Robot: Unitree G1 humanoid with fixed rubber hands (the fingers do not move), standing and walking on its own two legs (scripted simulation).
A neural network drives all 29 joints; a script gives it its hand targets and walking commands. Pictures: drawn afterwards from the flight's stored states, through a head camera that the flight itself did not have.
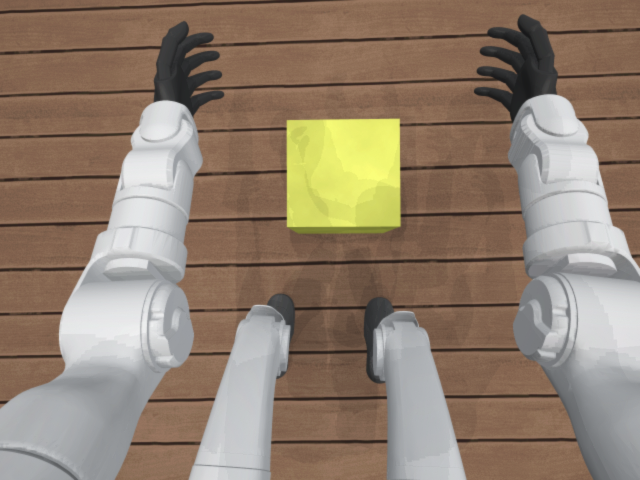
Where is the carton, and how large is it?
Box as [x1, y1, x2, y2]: [287, 119, 400, 233]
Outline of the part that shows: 287,120 287,226 298,233 384,232 400,225 399,119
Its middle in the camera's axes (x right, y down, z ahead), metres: +0.04 -0.13 +0.85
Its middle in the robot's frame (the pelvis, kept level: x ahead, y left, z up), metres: +0.49 -0.01 -0.51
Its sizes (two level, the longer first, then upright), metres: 0.210 0.200 0.250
